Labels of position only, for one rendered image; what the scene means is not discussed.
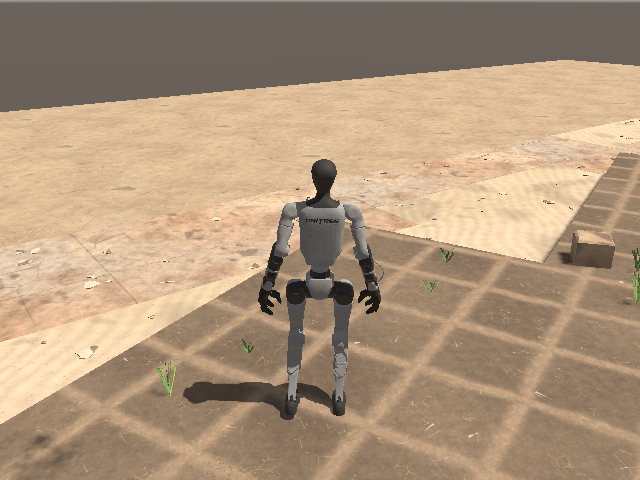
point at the left robot shin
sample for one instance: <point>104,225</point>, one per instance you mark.
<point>294,357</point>

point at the left robot hand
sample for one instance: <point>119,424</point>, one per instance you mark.
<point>264,301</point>

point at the right robot hand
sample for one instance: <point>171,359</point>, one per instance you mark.
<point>375,299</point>

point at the robot right forearm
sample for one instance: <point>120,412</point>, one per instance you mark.
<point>368,271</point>

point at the right robot upper arm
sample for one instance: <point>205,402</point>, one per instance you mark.
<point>354,214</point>

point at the robot left forearm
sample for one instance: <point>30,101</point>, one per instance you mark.
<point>272,270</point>

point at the humanoid robot torso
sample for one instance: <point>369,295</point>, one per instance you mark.
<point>321,238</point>

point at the left robot upper arm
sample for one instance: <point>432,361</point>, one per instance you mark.
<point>289,212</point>

